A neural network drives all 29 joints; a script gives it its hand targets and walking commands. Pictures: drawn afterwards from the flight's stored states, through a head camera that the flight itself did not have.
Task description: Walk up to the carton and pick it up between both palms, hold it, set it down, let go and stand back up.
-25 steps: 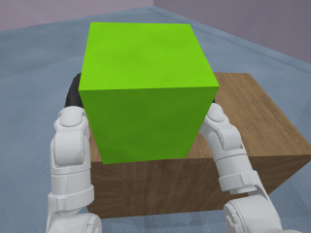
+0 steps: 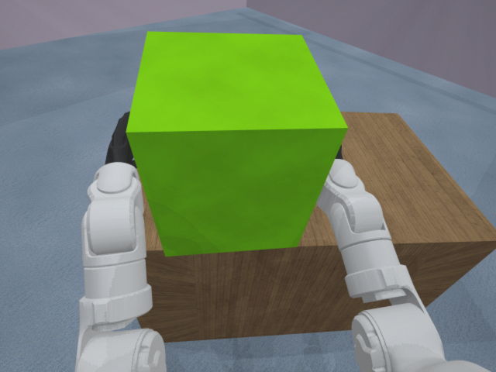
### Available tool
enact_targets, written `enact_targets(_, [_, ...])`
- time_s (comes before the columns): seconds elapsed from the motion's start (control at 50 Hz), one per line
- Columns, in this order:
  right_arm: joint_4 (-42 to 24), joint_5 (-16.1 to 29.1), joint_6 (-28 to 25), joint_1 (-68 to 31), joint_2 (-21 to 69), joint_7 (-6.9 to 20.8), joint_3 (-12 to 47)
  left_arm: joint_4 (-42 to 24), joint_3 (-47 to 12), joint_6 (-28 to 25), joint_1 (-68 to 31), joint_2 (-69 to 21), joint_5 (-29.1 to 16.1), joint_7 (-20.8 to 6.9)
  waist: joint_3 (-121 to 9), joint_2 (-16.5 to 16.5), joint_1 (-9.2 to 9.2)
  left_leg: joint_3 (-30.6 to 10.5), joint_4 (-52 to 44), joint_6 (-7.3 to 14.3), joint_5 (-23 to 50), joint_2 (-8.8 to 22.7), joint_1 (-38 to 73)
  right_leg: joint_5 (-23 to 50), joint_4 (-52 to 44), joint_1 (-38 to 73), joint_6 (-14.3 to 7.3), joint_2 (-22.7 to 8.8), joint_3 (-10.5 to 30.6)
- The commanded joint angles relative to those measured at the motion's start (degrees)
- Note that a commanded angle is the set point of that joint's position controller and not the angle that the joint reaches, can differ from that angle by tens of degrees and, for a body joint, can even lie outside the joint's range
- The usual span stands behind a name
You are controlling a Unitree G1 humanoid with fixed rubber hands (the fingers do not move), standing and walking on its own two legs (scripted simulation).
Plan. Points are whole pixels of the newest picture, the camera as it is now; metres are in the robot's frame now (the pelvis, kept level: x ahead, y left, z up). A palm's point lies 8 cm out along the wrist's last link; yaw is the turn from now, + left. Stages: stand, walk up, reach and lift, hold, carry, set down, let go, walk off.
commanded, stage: hold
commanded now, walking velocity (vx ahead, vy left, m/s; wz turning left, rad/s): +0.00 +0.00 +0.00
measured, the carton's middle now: (230, 150) +0.36 +0.01 +0.20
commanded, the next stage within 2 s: none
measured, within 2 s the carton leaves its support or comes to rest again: neither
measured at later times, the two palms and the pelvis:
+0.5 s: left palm (128, 156) +0.36 +0.16 +0.19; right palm (328, 155) +0.37 -0.14 +0.19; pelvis +0.01 +0.00 +0.00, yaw +0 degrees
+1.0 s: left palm (120, 161) +0.34 +0.16 +0.20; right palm (327, 154) +0.36 -0.14 +0.20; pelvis +0.01 +0.00 +0.00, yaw +0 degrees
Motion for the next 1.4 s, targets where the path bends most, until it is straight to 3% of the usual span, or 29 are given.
enact_targets(0.0, [-16.61, 2.17, -3.93, -38.81, 21.68, 2.55, 15.97, -8.75, -24.07, -5.74, -37.93, -21.47, -8.66, -6.38, -26.20, 3.80, -0.44, 3.42, -0.51, 0.82, 4.13, -3.12, 7.96, 4.62, -1.35, 0.45, 3.40, 0.75, 0.33])
enact_targets(0.18, [-12.87, 1.73, -4.43, -37.93, 21.93, 3.00, 15.32, -7.14, -24.32, -6.50, -38.30, -21.86, -8.99, -6.43, -24.63, 5.31, -0.20, 3.80, -1.23, 0.39, 3.26, -3.62, 5.86, 3.88, -1.36, -0.92, 4.00, 0.30, -0.26])
enact_targets(0.22, [-15.09, 1.78, -4.94, -38.34, 22.20, 3.29, 15.06, -9.28, -25.62, -6.90, -38.92, -21.96, -9.34, -6.22, -27.70, 7.02, -1.47, 3.89, -0.56, 0.25, 5.34, -3.85, 6.58, 7.02, -0.46, 0.06, 4.08, 0.40, 0.38])
enact_targets(0.28, [-16.88, 1.91, -5.38, -38.43, 21.90, 3.20, 15.91, -10.43, -26.50, -7.42, -39.88, -21.52, -9.57, -6.26, -29.49, 7.93, -1.56, 3.53, 0.08, 0.24, 8.74, -3.73, 8.62, 8.78, -0.68, 0.17, 4.13, 0.65, 0.31])
enact_targets(0.36, [-16.43, 2.55, -4.87, -35.28, 20.80, 2.93, 16.50, -10.75, -26.28, -7.07, -36.68, -21.51, -9.29, -6.72, -29.83, 6.99, -1.83, 2.77, 1.42, -0.66, 14.84, -3.68, 12.39, 14.03, -0.95, 0.10, 3.98, 1.00, -0.10])
enact_targets(0.5, [-17.51, 4.19, -3.44, -35.16, 20.55, 2.14, 18.78, -9.30, -24.72, -5.56, -33.63, -21.47, -8.74, -7.20, -26.57, 4.01, -0.15, 2.64, -0.29, 0.37, 12.81, -3.28, 11.32, 14.01, -1.19, 2.47, 4.52, 1.03, -0.53])
enact_targets(0.52, [-16.98, 4.21, -3.37, -35.31, 21.01, 2.09, 18.64, -9.73, -24.90, -5.38, -33.85, -21.69, -8.85, -7.20, -25.61, 4.42, -0.87, 2.36, 0.19, 0.20, 14.16, -3.25, 12.15, 15.02, -1.59, 1.77, 4.31, 1.06, -0.09])
enact_targets(0.6, [-17.44, 5.64, -2.92, -34.48, 21.50, 1.62, 19.64, -11.73, -25.07, -4.36, -33.45, -22.41, -8.57, -7.28, -24.20, 5.01, -0.06, 2.39, 0.41, -0.19, 16.88, -3.19, 12.17, 16.13, -1.92, 1.91, 3.67, 0.72, 0.19])
enact_targets(0.66, [-19.54, 6.05, -3.27, -35.78, 21.30, 1.56, 20.03, -13.10, -26.84, -4.68, -34.15, -22.26, -9.46, -7.11, -26.79, 5.81, -0.60, 2.41, 1.16, -0.88, 18.30, -3.10, 13.60, 16.33, -1.99, 2.83, 3.73, 1.29, -0.37])
enact_targets(0.78, [-19.71, 5.74, -3.23, -34.89, 20.97, 1.77, 19.93, -13.16, -27.34, -4.59, -33.82, -21.76, -10.16, -6.70, -26.64, 3.67, -0.49, 2.41, 0.89, -0.24, 14.65, -2.99, 14.34, 13.59, -1.56, 0.53, 3.78, 1.04, 0.18])
enact_targets(0.84, [-20.10, 6.11, -2.73, -35.23, 20.91, 1.74, 19.68, -15.18, -27.77, -4.54, -34.87, -21.79, -10.04, -6.47, -27.10, 6.86, -0.90, 2.97, 0.81, -1.03, 14.70, -3.31, 12.80, 12.22, -2.19, 0.87, 3.36, 0.91, -0.01])
enact_targets(0.86, [-18.58, 5.43, -2.50, -35.61, 20.84, 1.72, 18.93, -14.38, -27.29, -4.47, -35.21, -21.15, -10.01, -6.50, -25.74, 5.51, -0.93, 2.98, 0.59, -0.81, 14.05, -3.09, 11.81, 11.45, -2.01, 0.66, 3.32, 0.78, 0.13])
enact_targets(0.96, [-15.18, 3.72, -2.63, -36.95, 20.56, 2.08, 16.44, -10.44, -25.86, -4.56, -36.44, -21.10, -9.81, -6.53, -21.38, 5.16, -1.12, 2.65, -0.90, -0.14, 5.71, -3.03, 9.17, 4.31, -2.69, -2.00, 3.83, 0.42, -0.46])
enact_targets(1.08, [-12.12, 2.81, -2.53, -39.43, 20.28, 2.35, 14.02, -6.78, -23.33, -3.78, -38.24, -21.44, -8.48, -6.47, -21.44, 6.14, -0.66, 2.98, -1.16, -0.04, 1.85, -3.36, 6.78, 0.53, -2.46, -2.51, 4.19, 0.51, -0.56])
enact_targets(1.12, [-11.12, 2.63, -2.57, -39.42, 20.63, 2.57, 13.50, -5.86, -22.57, -4.26, -38.78, -21.35, -8.07, -6.59, -22.12, 4.85, -0.67, 3.13, -1.40, 0.25, 2.38, -3.48, 7.28, 2.46, -2.28, -1.29, 4.38, 0.37, -0.47])
enact_targets(1.22, [-12.10, 2.87, -3.16, -38.75, 21.51, 2.59, 14.06, -7.87, -23.45, -5.54, -40.10, -22.04, -8.68, -6.87, -26.13, 5.61, -1.94, 2.86, -0.02, -0.24, 7.57, -3.35, 10.98, 7.32, -2.03, -1.19, 4.16, 0.54, -0.42])
enact_targets(1.26, [-14.17, 3.31, -3.54, -39.64, 22.06, 2.46, 15.43, -8.24, -24.35, -5.69, -39.40, -21.87, -8.53, -6.89, -27.39, 4.71, -1.14, 2.98, 0.39, -0.18, 11.24, -3.52, 11.37, 11.30, -1.60, -0.26, 4.38, 0.88, -0.65])
enact_targets(1.32, [-14.93, 3.54, -3.71, -38.81, 21.67, 2.28, 16.11, -8.67, -23.91, -5.77, -38.24, -22.54, -8.85, -7.18, -25.89, 4.52, -0.51, 2.79, 0.01, 0.17, 10.87, -3.77, 9.05, 12.07, -1.08, 2.11, 4.46, 0.64, -0.25])
enact_targets(1.34, [-13.65, 2.79, -3.52, -37.87, 21.25, 2.10, 16.01, -9.03, -23.93, -5.66, -38.04, -22.29, -8.84, -7.20, -26.47, 5.13, -1.63, 2.26, -0.15, 0.05, 10.82, -3.55, 10.20, 11.49, -1.07, 1.63, 4.13, 0.83, 0.15])
enact_targets(1.38, [-14.47, 2.68, -3.61, -36.93, 20.95, 2.00, 15.57, -8.97, -24.44, -5.96, -37.98, -21.83, -8.84, -7.36, -26.99, 5.67, -2.02, 2.24, -0.01, -0.16, 9.42, -3.16, 10.49, 9.20, -1.77, 0.66, 3.77, 0.74, -0.12])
